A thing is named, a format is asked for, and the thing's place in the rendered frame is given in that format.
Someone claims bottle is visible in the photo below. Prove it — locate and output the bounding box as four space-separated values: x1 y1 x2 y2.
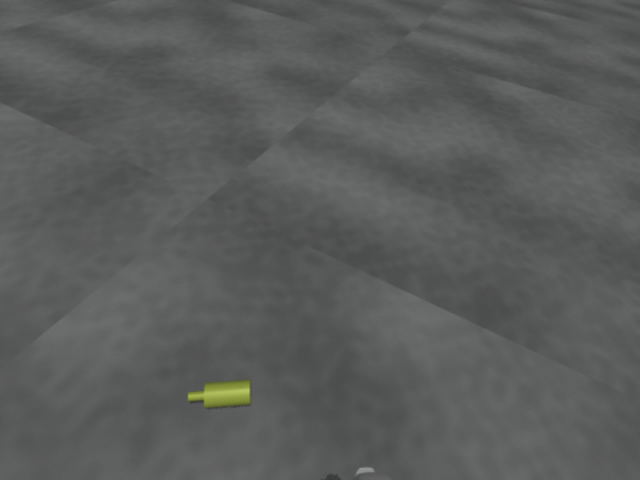
188 380 251 408

